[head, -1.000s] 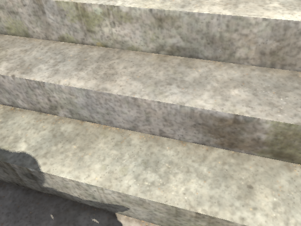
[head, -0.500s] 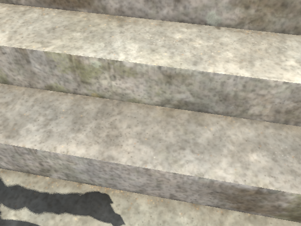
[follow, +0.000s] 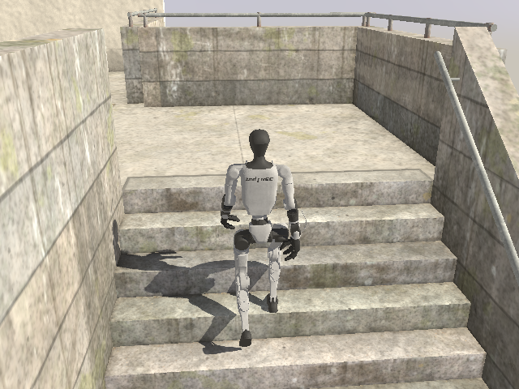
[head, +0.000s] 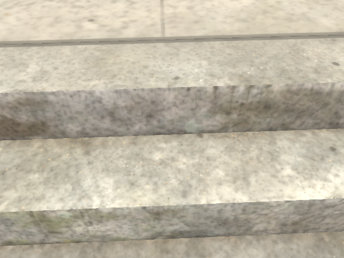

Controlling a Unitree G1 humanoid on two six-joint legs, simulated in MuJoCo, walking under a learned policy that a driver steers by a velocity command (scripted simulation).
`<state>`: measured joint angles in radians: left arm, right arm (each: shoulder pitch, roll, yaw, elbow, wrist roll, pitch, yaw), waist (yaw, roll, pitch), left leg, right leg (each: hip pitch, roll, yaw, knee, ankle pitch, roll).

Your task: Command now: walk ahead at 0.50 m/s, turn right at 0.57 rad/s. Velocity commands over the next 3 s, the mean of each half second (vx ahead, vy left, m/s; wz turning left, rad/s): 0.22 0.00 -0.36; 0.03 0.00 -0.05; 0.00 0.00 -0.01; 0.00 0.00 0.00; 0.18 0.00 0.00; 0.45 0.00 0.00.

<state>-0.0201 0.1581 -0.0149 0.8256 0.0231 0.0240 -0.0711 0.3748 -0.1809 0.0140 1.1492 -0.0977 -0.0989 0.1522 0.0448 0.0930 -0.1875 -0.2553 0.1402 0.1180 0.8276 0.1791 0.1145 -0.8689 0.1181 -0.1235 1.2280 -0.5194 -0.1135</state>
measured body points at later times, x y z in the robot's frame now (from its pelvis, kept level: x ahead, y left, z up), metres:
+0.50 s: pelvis +0.19 +0.08 +0.21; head +0.18 +0.10 +0.66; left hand +0.32 +0.32 +0.07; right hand +0.33 -0.17 +0.12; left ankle +0.30 +0.16 -0.43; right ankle +0.10 -0.09 -0.38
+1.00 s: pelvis +0.28 +0.06 +0.30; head +0.26 +0.05 +0.75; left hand +0.29 +0.26 +0.15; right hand +0.24 -0.15 +0.14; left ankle +0.30 +0.16 -0.43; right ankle +0.29 -0.04 -0.43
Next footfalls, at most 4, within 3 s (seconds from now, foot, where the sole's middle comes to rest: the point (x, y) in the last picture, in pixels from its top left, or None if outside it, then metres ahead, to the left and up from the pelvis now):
0.34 left None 0.34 0.15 -0.47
0.86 right None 0.33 -0.05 -0.47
2.76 left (152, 167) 0.63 0.12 -0.28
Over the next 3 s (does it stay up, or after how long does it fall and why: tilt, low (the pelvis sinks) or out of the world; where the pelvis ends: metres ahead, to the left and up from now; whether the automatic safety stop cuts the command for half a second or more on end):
stays up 0.59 0.04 0.46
